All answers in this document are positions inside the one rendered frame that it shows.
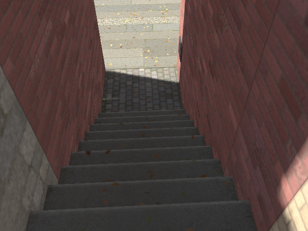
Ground stairs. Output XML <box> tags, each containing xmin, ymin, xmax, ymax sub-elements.
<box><xmin>25</xmin><ymin>109</ymin><xmax>257</xmax><ymax>231</ymax></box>

